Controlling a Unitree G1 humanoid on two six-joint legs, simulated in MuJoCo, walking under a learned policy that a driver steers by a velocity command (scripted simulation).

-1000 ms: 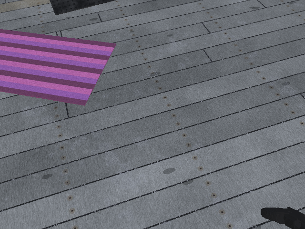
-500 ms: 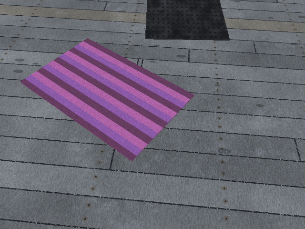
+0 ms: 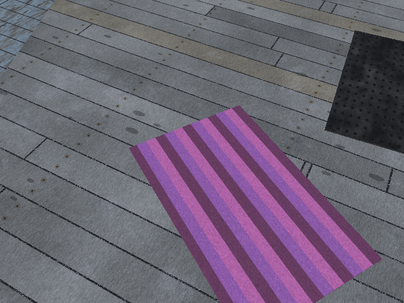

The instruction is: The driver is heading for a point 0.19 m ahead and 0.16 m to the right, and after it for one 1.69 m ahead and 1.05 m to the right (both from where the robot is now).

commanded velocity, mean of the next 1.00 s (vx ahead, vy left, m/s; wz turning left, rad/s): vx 0.24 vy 0.00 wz -0.75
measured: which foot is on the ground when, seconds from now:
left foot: down 0.00-0.24, up 0.26-0.72, down 0.74-1.00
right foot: up 0.00-0.24, down 0.26-0.74, up 0.76-1.00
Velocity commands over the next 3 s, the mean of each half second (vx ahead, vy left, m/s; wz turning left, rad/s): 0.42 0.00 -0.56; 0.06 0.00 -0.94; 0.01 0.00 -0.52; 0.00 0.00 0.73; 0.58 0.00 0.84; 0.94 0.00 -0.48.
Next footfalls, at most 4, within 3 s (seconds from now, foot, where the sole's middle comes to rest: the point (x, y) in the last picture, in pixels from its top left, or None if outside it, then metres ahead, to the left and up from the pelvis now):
0.26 right None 0.47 -0.13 -0.76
0.74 left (198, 270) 0.61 0.01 -0.76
1.24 right None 0.36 -0.11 -0.76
1.76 left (202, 279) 0.57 0.00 -0.76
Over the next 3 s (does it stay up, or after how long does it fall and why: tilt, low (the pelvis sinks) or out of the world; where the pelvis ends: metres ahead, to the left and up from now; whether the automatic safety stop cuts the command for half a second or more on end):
stays up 1.04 -0.22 0.00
